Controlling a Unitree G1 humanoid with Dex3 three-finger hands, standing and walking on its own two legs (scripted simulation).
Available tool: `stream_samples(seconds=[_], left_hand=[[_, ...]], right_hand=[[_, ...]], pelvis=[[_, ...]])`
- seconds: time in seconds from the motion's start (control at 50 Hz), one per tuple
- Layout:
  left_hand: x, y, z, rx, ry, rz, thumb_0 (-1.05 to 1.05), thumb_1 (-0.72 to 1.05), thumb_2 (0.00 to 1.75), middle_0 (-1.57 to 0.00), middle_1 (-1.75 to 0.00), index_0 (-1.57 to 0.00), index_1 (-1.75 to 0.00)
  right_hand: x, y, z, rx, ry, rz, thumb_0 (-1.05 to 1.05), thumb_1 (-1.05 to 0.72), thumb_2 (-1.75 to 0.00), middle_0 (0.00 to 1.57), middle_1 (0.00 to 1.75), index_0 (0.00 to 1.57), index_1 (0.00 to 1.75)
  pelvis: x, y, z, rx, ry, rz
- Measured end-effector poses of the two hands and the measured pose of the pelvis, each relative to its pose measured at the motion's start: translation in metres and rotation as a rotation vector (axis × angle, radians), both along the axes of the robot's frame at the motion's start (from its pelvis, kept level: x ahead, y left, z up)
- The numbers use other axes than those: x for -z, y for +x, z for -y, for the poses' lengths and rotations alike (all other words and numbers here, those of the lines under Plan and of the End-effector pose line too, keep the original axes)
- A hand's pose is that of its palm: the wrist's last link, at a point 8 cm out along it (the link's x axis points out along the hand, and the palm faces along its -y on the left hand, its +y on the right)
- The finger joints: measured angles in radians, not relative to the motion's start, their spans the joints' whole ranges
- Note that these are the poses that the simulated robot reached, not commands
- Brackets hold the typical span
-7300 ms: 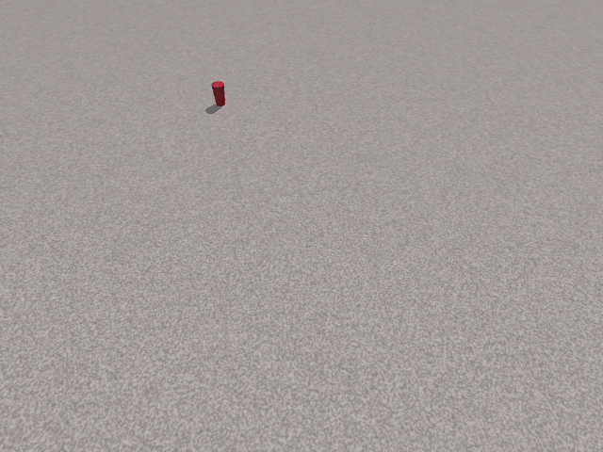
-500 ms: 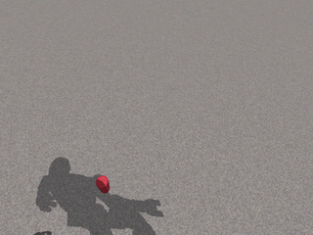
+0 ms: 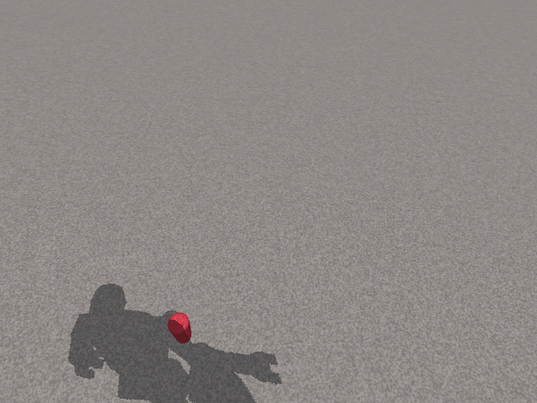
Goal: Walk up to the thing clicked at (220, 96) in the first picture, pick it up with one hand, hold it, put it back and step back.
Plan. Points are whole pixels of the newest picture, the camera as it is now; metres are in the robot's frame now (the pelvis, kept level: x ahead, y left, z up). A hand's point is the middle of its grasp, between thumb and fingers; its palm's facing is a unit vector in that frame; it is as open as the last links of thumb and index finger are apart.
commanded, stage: walk up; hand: left
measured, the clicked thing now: (181, 329) +0.48 +0.29 -0.72
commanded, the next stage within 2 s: stand in 0.32 s
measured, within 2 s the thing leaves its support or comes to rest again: neither
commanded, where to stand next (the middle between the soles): +0.08 +0.01 m, yaw -4 degrees
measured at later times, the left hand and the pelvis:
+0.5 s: hand out of the picture +0.10 +0.25 -0.15, palm faces +0.00 -0.94 -0.34, open 7.4 cm; pelvis +0.01 +0.00 +0.00, yaw +0 degrees
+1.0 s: hand out of the picture +0.07 +0.25 -0.16, palm faces -0.01 -0.94 -0.34, open 7.4 cm; pelvis +0.00 +0.00 +0.00, yaw -1 degrees
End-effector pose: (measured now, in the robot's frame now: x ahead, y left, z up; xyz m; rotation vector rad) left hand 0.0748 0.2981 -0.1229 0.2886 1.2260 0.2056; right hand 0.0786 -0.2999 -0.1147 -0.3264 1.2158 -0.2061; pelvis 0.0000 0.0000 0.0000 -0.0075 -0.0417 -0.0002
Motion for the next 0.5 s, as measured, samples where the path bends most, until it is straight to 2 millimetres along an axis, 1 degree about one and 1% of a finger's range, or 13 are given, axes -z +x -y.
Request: stream_samples(seconds=[0.16,0.34,0.5], left_hand=[[0.000,0.000,0.002,-0.006,-0.001,-0.013,0.00,0.91,0.90,-0.20,-0.30,-0.21,-0.30],[-0.002,0.009,0.001,-0.008,0.003,-0.001,0.00,0.91,0.90,-0.20,-0.30,-0.20,-0.30],[-0.005,0.014,0.000,0.000,0.010,0.011,0.00,0.91,0.90,-0.20,-0.30,-0.20,-0.30]], right_hand=[[0.000,0.000,0.001,0.012,-0.002,-0.010,0.00,-0.90,-0.89,0.21,0.30,0.21,0.29],[0.001,0.004,-0.001,0.011,0.003,-0.012,0.00,-0.90,-0.89,0.21,0.30,0.21,0.29],[0.001,0.011,-0.005,-0.001,0.012,0.000,0.00,-0.90,-0.89,0.21,0.30,0.21,0.29]], pelvis=[[-0.001,0.004,0.000,0.000,0.001,-0.002],[-0.001,0.009,0.000,0.001,0.001,-0.004],[-0.003,0.006,0.000,0.007,0.002,-0.004]])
